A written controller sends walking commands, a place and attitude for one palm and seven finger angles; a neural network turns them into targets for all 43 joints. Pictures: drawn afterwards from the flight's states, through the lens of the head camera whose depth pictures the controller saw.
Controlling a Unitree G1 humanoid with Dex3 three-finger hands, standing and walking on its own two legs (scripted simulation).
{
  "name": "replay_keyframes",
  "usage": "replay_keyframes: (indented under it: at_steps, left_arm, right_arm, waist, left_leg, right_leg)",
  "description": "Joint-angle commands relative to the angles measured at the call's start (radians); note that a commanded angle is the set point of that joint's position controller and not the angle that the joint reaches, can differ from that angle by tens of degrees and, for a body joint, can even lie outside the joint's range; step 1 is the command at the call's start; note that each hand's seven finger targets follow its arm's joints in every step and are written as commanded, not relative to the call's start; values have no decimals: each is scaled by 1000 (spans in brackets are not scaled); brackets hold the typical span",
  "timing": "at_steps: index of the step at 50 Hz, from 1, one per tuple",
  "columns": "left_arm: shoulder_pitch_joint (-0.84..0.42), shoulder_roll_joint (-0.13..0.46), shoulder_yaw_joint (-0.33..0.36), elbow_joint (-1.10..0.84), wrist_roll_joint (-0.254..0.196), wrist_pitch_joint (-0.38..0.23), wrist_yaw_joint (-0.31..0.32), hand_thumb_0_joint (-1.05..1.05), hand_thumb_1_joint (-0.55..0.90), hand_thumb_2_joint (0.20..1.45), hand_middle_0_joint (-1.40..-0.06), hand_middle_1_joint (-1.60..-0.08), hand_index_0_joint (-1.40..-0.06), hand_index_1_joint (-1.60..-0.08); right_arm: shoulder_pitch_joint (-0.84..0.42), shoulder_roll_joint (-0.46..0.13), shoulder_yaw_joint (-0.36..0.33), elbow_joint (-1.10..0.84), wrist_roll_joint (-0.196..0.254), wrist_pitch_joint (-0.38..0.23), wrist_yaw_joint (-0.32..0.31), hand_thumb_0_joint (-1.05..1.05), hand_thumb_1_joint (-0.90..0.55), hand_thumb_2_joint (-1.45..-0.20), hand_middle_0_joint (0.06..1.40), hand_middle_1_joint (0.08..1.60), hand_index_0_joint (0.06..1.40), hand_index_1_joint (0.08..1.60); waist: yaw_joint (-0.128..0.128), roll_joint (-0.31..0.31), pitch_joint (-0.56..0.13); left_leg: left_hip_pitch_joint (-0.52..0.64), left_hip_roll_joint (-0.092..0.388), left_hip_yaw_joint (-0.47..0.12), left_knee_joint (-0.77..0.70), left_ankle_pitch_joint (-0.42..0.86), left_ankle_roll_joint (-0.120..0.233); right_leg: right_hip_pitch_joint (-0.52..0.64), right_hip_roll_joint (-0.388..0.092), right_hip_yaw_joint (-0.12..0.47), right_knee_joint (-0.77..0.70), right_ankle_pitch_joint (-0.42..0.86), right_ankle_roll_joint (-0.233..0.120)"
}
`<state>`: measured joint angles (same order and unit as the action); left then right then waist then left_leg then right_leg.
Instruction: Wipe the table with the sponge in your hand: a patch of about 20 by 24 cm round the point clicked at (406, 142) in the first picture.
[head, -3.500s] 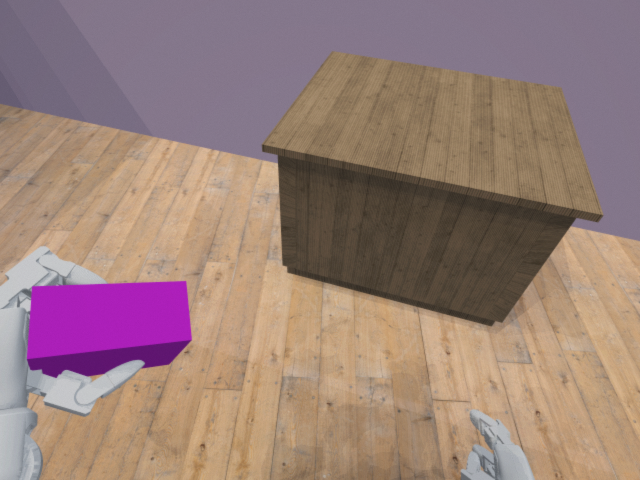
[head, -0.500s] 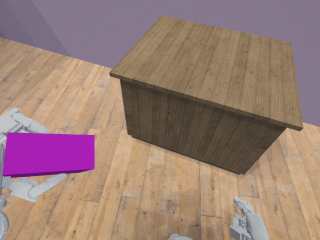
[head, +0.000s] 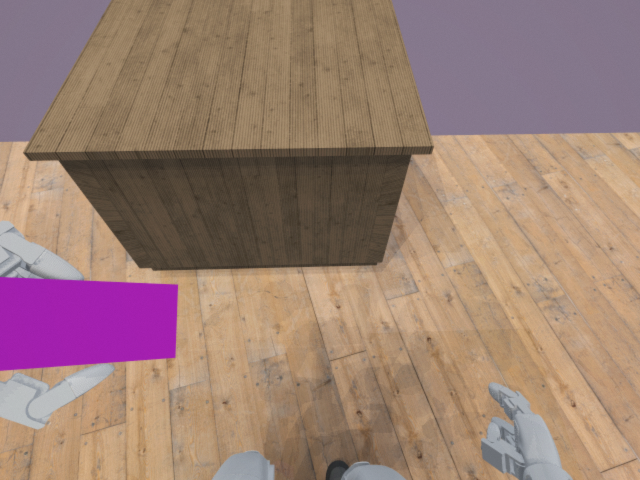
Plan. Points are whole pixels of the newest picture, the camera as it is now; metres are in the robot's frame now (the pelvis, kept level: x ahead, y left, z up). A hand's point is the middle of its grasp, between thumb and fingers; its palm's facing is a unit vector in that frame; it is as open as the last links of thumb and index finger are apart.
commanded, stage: turn to face it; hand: left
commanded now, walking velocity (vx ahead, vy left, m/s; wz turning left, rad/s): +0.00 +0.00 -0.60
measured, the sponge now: (106, 326) +0.23 +0.19 +0.16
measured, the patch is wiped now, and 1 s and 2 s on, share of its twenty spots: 0.00 0.00 0.00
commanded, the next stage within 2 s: take the last steps up to it in 0.54 s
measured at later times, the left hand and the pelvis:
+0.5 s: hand (186, 343) +0.21 +0.12 +0.17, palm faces +0.18 -0.86 -0.47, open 10.2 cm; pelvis -0.07 -0.05 -0.02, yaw -13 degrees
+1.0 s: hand (164, 414) +0.16 +0.12 +0.17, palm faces +0.17 -0.89 -0.42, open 10.2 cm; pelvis -0.10 -0.06 +0.00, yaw -16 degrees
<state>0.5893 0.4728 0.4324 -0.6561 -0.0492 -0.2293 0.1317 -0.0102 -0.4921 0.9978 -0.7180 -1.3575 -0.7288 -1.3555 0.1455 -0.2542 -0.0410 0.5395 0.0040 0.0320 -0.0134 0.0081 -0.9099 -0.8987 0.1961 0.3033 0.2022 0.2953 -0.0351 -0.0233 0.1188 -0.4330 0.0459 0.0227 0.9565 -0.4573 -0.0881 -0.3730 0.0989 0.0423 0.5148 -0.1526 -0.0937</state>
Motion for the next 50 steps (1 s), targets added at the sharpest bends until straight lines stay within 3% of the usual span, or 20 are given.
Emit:
replay_keyframes:
  at_steps: [1, 7, 9, 10, 11, 15, 20, 21, 23, 24, 25, 27, 30, 32, 38, 42, 43, 45, 46, 50]
  left_arm:
    - [11, 111, 154, -106, -25, -34, 39, 0, 100, 1300, -1200, -1600, -1200, -1600]
    - [-118, 80, 48, -108, -7, -19, 26, 0, 100, 1300, -1200, -1600, -1200, -1600]
    - [-180, 75, 39, -125, 7, -30, 17, 0, 100, 1300, -1200, -1600, -1200, -1600]
    - [-241, 114, 52, -166, 21, -37, 23, 0, 100, 1300, -1200, -1600, -1200, -1600]
    - [-244, 124, 67, -138, 36, -41, 29, 0, 100, 1300, -1200, -1600, -1200, -1600]
    - [-304, 49, -17, -143, 30, -31, 14, 0, 100, 1300, -1200, -1600, -1200, -1600]
    - [-330, 49, -20, -58, 39, -21, 25, 0, 100, 1300, -1200, -1600, -1200, -1600]
    - [-346, 56, -10, -60, 40, -25, 24, 0, 100, 1300, -1200, -1600, -1200, -1600]
    - [-291, 156, 90, -31, 33, -34, 36, 0, 100, 1300, -1200, -1600, -1200, -1600]
    - [-268, 141, 95, -39, 16, -25, 35, 0, 100, 1300, -1200, -1600, -1200, -1600]
    - [-199, 153, 116, -38, 13, -24, 30, 0, 100, 1300, -1200, -1600, -1200, -1600]
    - [-23, 135, 147, -56, -5, -43, 32, 0, 100, 1300, -1200, -1600, -1200, -1600]
    - [-7, 127, 163, -94, -10, -66, 38, 0, 100, 1300, -1200, -1600, -1200, -1600]
    - [-1, 136, 172, -105, -12, -73, 45, 0, 100, 1300, -1200, -1600, -1200, -1600]
    - [-26, 95, 93, -43, 10, -51, 60, 0, 100, 1300, -1200, -1600, -1200, -1600]
    - [-86, 73, 40, -12, 28, -55, 51, 0, 100, 1300, -1200, -1600, -1200, -1600]
    - [-112, 65, 26, -18, 30, -64, 47, 0, 100, 1300, -1200, -1600, -1200, -1600]
    - [-191, 62, 13, -60, 42, -82, 41, 0, 100, 1300, -1200, -1600, -1200, -1600]
    - [-214, 84, 27, -26, 51, -79, 45, 0, 100, 1300, -1200, -1600, -1200, -1600]
    - [-280, 54, -13, -12, 62, -68, 21, 0, 100, 1300, -1200, -1600, -1200, -1600]
  right_arm:
    - [-50, -56, -9, -147, 10, -35, 4, 0, -900, -900, 200, 300, 200, 300]
    - [-10, -84, -4, -151, 8, -27, -6, 0, -900, -900, 200, 300, 200, 300]
    - [-24, -108, -6, -165, -1, -41, -19, 0, -900, -900, 200, 300, 200, 300]
    - [-28, -83, -5, -170, 9, -59, -24, 0, -900, -900, 200, 300, 200, 300]
    - [-38, -57, 1, -159, -1, -76, -28, 0, -900, -900, 200, 300, 200, 300]
    - [-14, -77, -12, -141, 11, -113, -10, 0, -900, -900, 200, 300, 200, 300]
    - [24, -91, -11, -112, 10, -166, 1, 0, -900, -900, 200, 300, 200, 300]
    - [28, -81, -10, -109, 13, -169, 6, 0, -900, -900, 200, 300, 200, 300]
    - [-29, -32, 6, -134, 8, -167, -1, 0, -900, -900, 200, 300, 200, 300]
    - [-38, -47, -7, -126, 14, -161, -6, 0, -900, -900, 200, 300, 200, 300]
    - [-56, -56, -16, -129, 13, -146, -4, 0, -900, -900, 200, 300, 200, 300]
    - [-61, -10, 22, -112, 3, -112, -1, 0, -900, -900, 200, 300, 200, 300]
    - [-63, -11, 20, -105, 4, -89, -3, 0, -900, -900, 200, 300, 200, 300]
    - [-66, -32, 4, -110, 2, -100, -17, 0, -900, -900, 200, 300, 200, 300]
    - [-25, -72, -11, -90, 2, -111, -40, 0, -900, -900, 200, 300, 200, 300]
    - [13, -80, -14, -78, -3, -120, -46, 0, -900, -900, 200, 300, 200, 300]
    - [25, -89, -15, -84, -7, -124, -48, 0, -900, -900, 200, 300, 200, 300]
    - [4, -108, -16, -94, -5, -136, -47, 0, -900, -900, 200, 300, 200, 300]
    - [-17, -87, -10, -78, -11, -146, -51, 0, -900, -900, 200, 300, 200, 300]
    - [6, -90, -23, -53, -6, -179, -37, 0, -900, -900, 200, 300, 200, 300]
  waist:
    - [62, -81, -307]
    - [38, 1, -250]
    - [48, 234, -154]
    - [62, 299, -166]
    - [67, 289, -141]
    - [68, 286, -89]
    - [47, 250, -149]
    - [41, 160, -177]
    - [58, -251, -217]
    - [64, -273, -264]
    - [61, -187, -255]
    - [54, -34, -280]
    - [34, -65, -345]
    - [42, -70, -350]
    - [40, -83, -312]
    - [19, -23, -249]
    - [12, 44, -226]
    - [27, 304, -145]
    - [16, 326, -108]
    - [36, 260, -54]
  left_leg:
    - [23, 2, -22, -157, -19, 19]
    - [330, 34, -26, -532, 70, 83]
    - [307, 280, -256, -676, 27, 204]
    - [218, 394, -317, -734, 55, 264]
    - [75, 409, -287, -756, 9, 282]
    - [110, 298, 40, -633, 233, 193]
    - [160, 251, 64, -398, 388, 110]
    - [146, 216, 78, -295, 337, 86]
    - [-106, 12, 87, 78, -145, 25]
    - [-79, 23, -29, 201, -117, 33]
    - [-77, 38, -68, 245, -80, 32]
    - [-147, 39, -66, 249, 16, 21]
    - [-105, 30, -31, 106, 32, 14]
    - [-48, 8, -14, 10, 21, 28]
    - [76, -42, 39, -285, -26, 92]
    - [262, -43, 53, -549, 27, 134]
    - [289, -1, -6, -632, -28, 167]
    - [341, 228, -320, -758, -190, 267]
    - [213, 303, -385, -788, -217, 327]
    - [91, 192, -142, -741, -122, 278]
  right_leg:
    - [222, -305, 379, -165, 170, -88]
    - [-53, -198, 364, -149, -180, 22]
    - [-217, -32, 181, 142, -318, 100]
    - [-184, -18, 69, 447, -329, 122]
    - [-137, -53, 44, 650, -305, 130]
    - [-100, -109, -64, 462, -283, 149]
    - [154, -63, -169, 8, -136, 148]
    - [211, -108, -120, -75, -32, 127]
    - [292, -403, 350, -146, 497, -43]
    - [250, -435, 386, -174, 413, -46]
    - [200, -418, 401, -192, 251, -33]
    - [299, -371, 301, -124, 336, -78]
    - [364, -333, 174, -102, 434, -55]
    - [327, -330, 211, -139, 373, -59]
    - [247, -339, 306, -303, -255, -42]
    - [107, -295, 242, -284, -447, 1]
    - [66, -243, 199, -210, -455, 29]
    - [-146, -78, -23, 129, -335, 94]
    - [-154, -76, -82, 372, -317, 109]
    - [-84, -121, -127, 425, -274, 110]
